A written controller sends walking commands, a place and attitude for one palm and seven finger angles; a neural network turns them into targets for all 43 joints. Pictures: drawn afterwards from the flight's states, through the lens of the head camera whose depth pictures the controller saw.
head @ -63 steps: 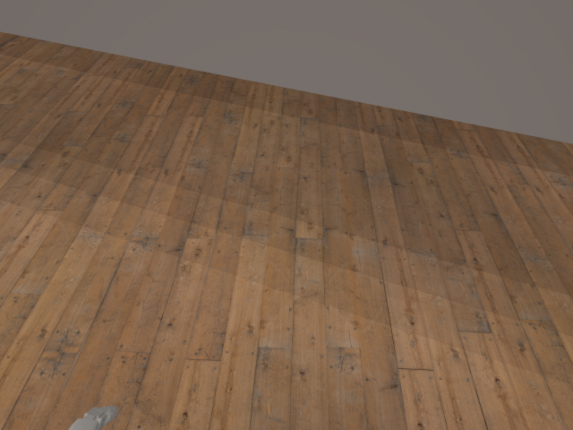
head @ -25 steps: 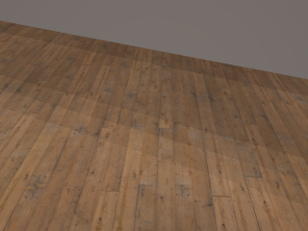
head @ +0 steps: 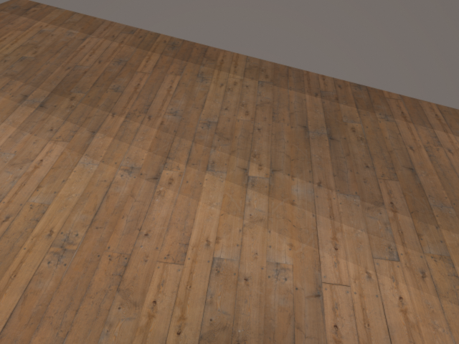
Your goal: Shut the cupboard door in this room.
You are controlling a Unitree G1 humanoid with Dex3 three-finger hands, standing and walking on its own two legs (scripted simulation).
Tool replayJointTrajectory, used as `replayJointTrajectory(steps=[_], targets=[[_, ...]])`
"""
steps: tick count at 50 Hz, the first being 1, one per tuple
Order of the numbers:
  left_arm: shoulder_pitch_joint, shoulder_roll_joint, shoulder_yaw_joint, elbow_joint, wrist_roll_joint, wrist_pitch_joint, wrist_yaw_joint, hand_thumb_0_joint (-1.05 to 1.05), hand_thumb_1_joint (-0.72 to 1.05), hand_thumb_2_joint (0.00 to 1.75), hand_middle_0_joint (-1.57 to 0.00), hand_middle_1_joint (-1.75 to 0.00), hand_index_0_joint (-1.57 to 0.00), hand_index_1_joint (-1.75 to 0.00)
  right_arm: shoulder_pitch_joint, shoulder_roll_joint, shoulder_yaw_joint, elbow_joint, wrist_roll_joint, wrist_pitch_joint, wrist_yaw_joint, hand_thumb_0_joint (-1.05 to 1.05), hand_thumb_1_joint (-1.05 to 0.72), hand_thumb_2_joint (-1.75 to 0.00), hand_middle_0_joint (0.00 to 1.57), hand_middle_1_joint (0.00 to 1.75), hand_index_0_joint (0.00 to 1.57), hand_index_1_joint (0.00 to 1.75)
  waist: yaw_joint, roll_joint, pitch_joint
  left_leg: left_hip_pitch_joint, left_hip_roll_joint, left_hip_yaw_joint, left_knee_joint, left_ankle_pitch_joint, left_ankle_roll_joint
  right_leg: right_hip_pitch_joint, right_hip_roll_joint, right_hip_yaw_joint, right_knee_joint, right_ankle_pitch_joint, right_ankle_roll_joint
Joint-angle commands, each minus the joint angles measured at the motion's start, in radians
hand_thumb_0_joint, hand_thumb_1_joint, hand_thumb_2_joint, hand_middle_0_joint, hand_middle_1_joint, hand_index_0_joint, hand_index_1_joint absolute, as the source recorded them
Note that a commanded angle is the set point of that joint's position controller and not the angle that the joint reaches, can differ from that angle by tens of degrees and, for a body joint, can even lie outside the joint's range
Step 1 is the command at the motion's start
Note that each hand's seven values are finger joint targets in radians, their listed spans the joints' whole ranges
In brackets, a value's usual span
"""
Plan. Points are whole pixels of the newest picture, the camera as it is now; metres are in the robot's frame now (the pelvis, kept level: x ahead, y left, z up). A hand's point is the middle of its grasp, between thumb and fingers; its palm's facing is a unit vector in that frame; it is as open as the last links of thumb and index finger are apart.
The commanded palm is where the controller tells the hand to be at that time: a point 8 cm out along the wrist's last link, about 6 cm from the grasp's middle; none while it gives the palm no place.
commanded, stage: turn or walk to find it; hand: left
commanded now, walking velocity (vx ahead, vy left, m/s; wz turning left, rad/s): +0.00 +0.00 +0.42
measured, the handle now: out of the picture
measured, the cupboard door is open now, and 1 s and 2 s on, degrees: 84 84 84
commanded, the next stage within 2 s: none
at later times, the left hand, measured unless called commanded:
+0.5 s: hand out of the picture -0.03 +0.16 -0.14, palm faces +0.26 -0.93 -0.28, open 7.3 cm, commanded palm none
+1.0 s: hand out of the picture -0.13 +0.22 -0.16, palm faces +0.48 -0.85 -0.23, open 7.4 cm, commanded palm none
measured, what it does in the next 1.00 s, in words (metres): steps on the spot, turning left: right foot, then left foot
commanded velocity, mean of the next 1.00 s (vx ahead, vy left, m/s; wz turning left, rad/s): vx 0.00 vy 0.00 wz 0.42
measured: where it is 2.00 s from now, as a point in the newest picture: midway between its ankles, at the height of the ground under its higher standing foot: outside the picture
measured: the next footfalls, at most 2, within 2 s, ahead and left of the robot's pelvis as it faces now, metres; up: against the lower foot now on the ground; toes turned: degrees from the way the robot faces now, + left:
right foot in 0.28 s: +0.01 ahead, -0.13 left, +0.00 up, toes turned +7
left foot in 0.72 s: -0.08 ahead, +0.10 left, +0.00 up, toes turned +25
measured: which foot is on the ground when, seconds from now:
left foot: down 0.00-0.30, up 0.32-0.70, down 0.72-1.00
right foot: down 0.00-0.02, up 0.04-0.26, down 0.28-0.74, up 0.76-1.00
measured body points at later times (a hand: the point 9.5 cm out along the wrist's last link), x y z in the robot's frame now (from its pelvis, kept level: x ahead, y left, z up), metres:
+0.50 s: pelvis -0.04 -0.04 +0.01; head -0.02 -0.06 +0.46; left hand -0.04 +0.21 -0.12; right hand +0.07 -0.30 -0.14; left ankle -0.08 +0.10 -0.64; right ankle -0.02 -0.14 -0.73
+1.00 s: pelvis -0.08 +0.01 +0.01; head -0.07 +0.04 +0.46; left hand -0.15 +0.27 -0.14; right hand +0.09 -0.17 -0.12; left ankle -0.11 +0.08 -0.73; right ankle -0.03 -0.15 -0.65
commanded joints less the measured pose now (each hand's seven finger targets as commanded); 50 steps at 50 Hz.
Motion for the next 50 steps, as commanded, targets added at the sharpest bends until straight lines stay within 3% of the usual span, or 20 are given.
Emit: replayJointTrajectory(steps=[1, 2, 4, 12, 13, 14, 15, 16, 17, 19, 22, 30, 34, 35, 36, 37, 38, 40, 43, 50], targets=[[-0.017, 0.124, 0.044, -0.114, 0.001, -0.02, 0.017, 0.0, 0.9, 0.9, -0.2, -0.3, -0.2, -0.3, 0.047, -0.213, -0.053, -0.09, -0.004, -0.024, -0.016, 0.0, -0.9, -0.9, 0.2, 0.3, 0.2, 0.3, -0.009, 0.216, -0.07, 0.019, 0.258, -0.358, -0.241, 0.278, 0.123, -0.059, 0.016, -0.012, 0.18, -0.101, 0.017], [-0.022, 0.122, 0.043, -0.125, 0.002, -0.022, 0.019, 0.0, 0.9, 0.9, -0.2, -0.3, -0.2, -0.3, 0.069, -0.218, -0.06, -0.094, 0.0, -0.028, -0.021, 0.0, -0.9, -0.9, 0.2, 0.3, 0.2, 0.3, -0.017, 0.242, -0.073, 0.07, 0.298, -0.43, -0.269, 0.385, 0.181, -0.122, 0.027, 0.032, 0.298, -0.239, 0.017], [-0.016, 0.109, 0.049, -0.128, 0.002, -0.023, 0.022, 0.0, 0.9, 0.9, -0.2, -0.3, -0.2, -0.3, 0.082, -0.207, -0.067, -0.098, 0.0, -0.03, -0.033, 0.0, -0.9, -0.9, 0.2, 0.3, 0.2, 0.3, -0.015, 0.215, -0.108, 0.156, 0.299, -0.424, -0.236, 0.483, 0.216, -0.196, 0.014, 0.09, 0.413, -0.277, 0.014], [0.102, 0.056, 0.055, -0.116, -0.01, -0.035, 0.017, 0.0, 0.9, 0.9, -0.2, -0.3, -0.2, -0.3, 0.037, -0.174, -0.088, -0.135, 0.0, -0.009, -0.03, 0.0, -0.9, -0.9, 0.2, 0.3, 0.2, 0.3, 0.026, 0.132, -0.151, 0.049, 0.156, -0.317, -0.132, 0.338, 0.113, 0.095, 0.06, 0.04, -0.082, -0.011, 0.029], [0.135, 0.083, 0.064, -0.109, -0.005, -0.039, 0.021, 0.0, 0.9, 0.9, -0.2, -0.3, -0.2, -0.3, 0.03, -0.143, -0.087, -0.144, 0.008, -0.007, -0.025, 0.0, -0.9, -0.9, 0.2, 0.3, 0.2, 0.3, 0.039, 0.084, -0.153, -0.073, 0.113, -0.281, -0.089, 0.198, 0.068, 0.23, 0.007, 0.073, -0.192, 0.054, 0.019], [0.15, 0.159, 0.081, -0.112, 0.011, -0.046, 0.027, 0.0, 0.9, 0.9, -0.2, -0.3, -0.2, -0.3, 0.035, -0.083, -0.08, -0.163, 0.014, -0.005, -0.02, 0.0, -0.9, -0.9, 0.2, 0.3, 0.2, 0.3, 0.047, -0.138, -0.123, -0.272, 0.014, -0.134, 0.092, -0.054, -0.001, 0.332, -0.211, 0.274, -0.289, -0.017, -0.045], [0.128, 0.213, 0.086, -0.131, 0.015, -0.046, 0.029, 0.0, 0.9, 0.9, -0.2, -0.3, -0.2, -0.3, -0.012, -0.073, -0.084, -0.188, 0.004, -0.005, -0.021, 0.0, -0.9, -0.9, 0.2, 0.3, 0.2, 0.3, 0.063, -0.287, -0.047, -0.345, -0.051, -0.001, 0.322, -0.276, -0.044, 0.202, -0.409, 0.474, -0.33, 0.086, -0.141], [0.096, 0.195, 0.077, -0.149, 0.011, -0.044, 0.029, 0.0, 0.9, 0.9, -0.2, -0.3, -0.2, -0.3, -0.015, -0.105, -0.094, -0.182, -0.005, 0.0, -0.016, 0.0, -0.9, -0.9, 0.2, 0.3, 0.2, 0.3, 0.043, -0.169, -0.031, -0.293, 0.0, -0.043, 0.464, -0.254, -0.034, 0.082, -0.398, 0.387, -0.317, 0.099, -0.169], [0.044, 0.147, 0.081, -0.154, 0.01, -0.053, 0.035, 0.0, 0.9, 0.9, -0.2, -0.3, -0.2, -0.3, 0.006, -0.101, -0.095, -0.164, -0.005, 0.011, -0.012, 0.0, -0.9, -0.9, 0.2, 0.3, 0.2, 0.3, 0.014, -0.221, -0.024, -0.28, 0.026, -0.05, 0.518, -0.217, -0.031, 0.045, -0.353, 0.345, -0.329, 0.101, -0.156], [0.008, 0.118, 0.06, -0.162, 0.009, -0.055, 0.024, 0.0, 0.9, 0.9, -0.2, -0.3, -0.2, -0.3, 0.033, -0.085, -0.093, -0.12, -0.003, 0.02, 0.0, 0.0, -0.9, -0.9, 0.2, 0.3, 0.2, 0.3, -0.016, -0.125, 0.041, -0.254, 0.038, -0.002, 0.63, -0.109, -0.045, -0.006, -0.254, 0.216, -0.297, 0.138, -0.134], [0.05, 0.107, 0.058, -0.151, 0.011, -0.06, 0.023, 0.0, 0.9, 0.9, -0.2, -0.3, -0.2, -0.3, 0.038, -0.068, -0.086, -0.111, 0.0, 0.024, 0.004, 0.0, -0.9, -0.9, 0.2, 0.3, 0.2, 0.3, -0.009, -0.114, 0.047, -0.261, 0.048, 0.038, 0.642, -0.055, -0.063, 0.027, -0.233, 0.127, -0.286, 0.164, -0.129], [0.174, 0.159, 0.08, -0.107, 0.024, -0.053, 0.023, 0.0, 0.9, 0.9, -0.2, -0.3, -0.2, -0.3, -0.093, -0.048, -0.056, -0.151, 0.009, 0.008, 0.0, 0.0, -0.9, -0.9, 0.2, 0.3, 0.2, 0.3, 0.065, -0.163, -0.035, -0.147, 0.07, 0.125, 0.25, -0.199, -0.067, 0.189, -0.299, 0.085, -0.181, 0.457, -0.179], [0.148, 0.173, 0.089, -0.094, 0.018, -0.045, 0.019, 0.0, 0.9, 0.9, -0.2, -0.3, -0.2, -0.3, -0.01, -0.058, -0.053, -0.132, 0.013, -0.009, -0.005, 0.0, -0.9, -0.9, 0.2, 0.3, 0.2, 0.3, 0.022, -0.158, -0.094, 0.068, 0.05, 0.169, -0.053, -0.041, -0.041, 0.137, -0.277, 0.01, -0.057, 0.495, -0.105], [0.137, 0.157, 0.085, -0.099, 0.009, -0.039, 0.016, 0.0, 0.9, 0.9, -0.2, -0.3, -0.2, -0.3, 0.036, -0.088, -0.06, -0.119, 0.012, -0.018, -0.004, 0.0, -0.9, -0.9, 0.2, 0.3, 0.2, 0.3, -0.007, -0.078, -0.124, 0.194, 0.077, 0.134, -0.183, 0.102, -0.029, 0.068, -0.243, -0.041, 0.043, 0.407, -0.054], [0.145, 0.101, 0.079, -0.125, 0.002, -0.033, 0.012, 0.0, 0.9, 0.9, -0.2, -0.3, -0.2, -0.3, 0.073, -0.182, -0.08, -0.118, 0.003, -0.029, -0.008, 0.0, -0.9, -0.9, 0.2, 0.3, 0.2, 0.3, -0.023, 0.176, -0.161, 0.344, 0.286, -0.124, -0.238, 0.36, 0.048, -0.135, -0.132, -0.104, 0.23, 0.068, 0.019], [0.099, 0.055, 0.056, -0.157, 0.007, -0.027, 0.011, 0.0, 0.9, 0.9, -0.2, -0.3, -0.2, -0.3, 0.112, -0.246, -0.094, -0.112, 0.011, -0.025, -0.014, 0.0, -0.9, -0.9, 0.2, 0.3, 0.2, 0.3, -0.037, 0.316, -0.155, 0.365, 0.441, -0.281, -0.232, 0.701, 0.147, -0.277, -0.056, -0.062, 0.398, -0.361, 0.058], [0.074, 0.075, 0.062, -0.16, 0.011, -0.016, 0.014, 0.0, 0.9, 0.9, -0.2, -0.3, -0.2, -0.3, 0.118, -0.238, -0.094, -0.106, 0.005, -0.017, -0.017, 0.0, -0.9, -0.9, 0.2, 0.3, 0.2, 0.3, -0.047, 0.203, -0.141, 0.293, 0.452, -0.209, -0.216, 0.644, 0.202, -0.25, -0.068, 0.003, 0.495, -0.348, 0.042], [0.032, 0.074, 0.072, -0.129, 0.011, -0.006, 0.012, 0.0, 0.9, 0.9, -0.2, -0.3, -0.2, -0.3, 0.043, -0.177, -0.078, -0.109, 0.0, -0.024, -0.036, 0.0, -0.9, -0.9, 0.2, 0.3, 0.2, 0.3, -0.023, 0.235, -0.063, 0.218, 0.35, -0.176, -0.241, 0.568, 0.159, -0.284, -0.074, 0.054, 0.555, -0.223, 0.05], [0.074, 0.069, 0.076, -0.099, 0.009, -0.013, -0.002, 0.0, 0.9, 0.9, -0.2, -0.3, -0.2, -0.3, 0.009, -0.143, -0.065, -0.129, 0.005, -0.036, -0.038, 0.0, -0.9, -0.9, 0.2, 0.3, 0.2, 0.3, 0.005, 0.151, -0.065, 0.223, 0.272, -0.099, -0.236, 0.57, 0.136, -0.273, -0.058, 0.044, 0.578, -0.113, 0.064], [0.018, 0.054, 0.076, -0.122, 0.006, -0.008, 0.004, 0.0, 0.9, 0.9, -0.2, -0.3, -0.2, -0.3, 0.062, -0.136, -0.074, -0.125, 0.001, -0.034, -0.037, 0.0, -0.9, -0.9, 0.2, 0.3, 0.2, 0.3, -0.013, 0.135, -0.044, 0.214, 0.267, -0.188, -0.27, 0.438, 0.167, -0.25, -0.043, 0.053, 0.445, -0.104, 0.082]])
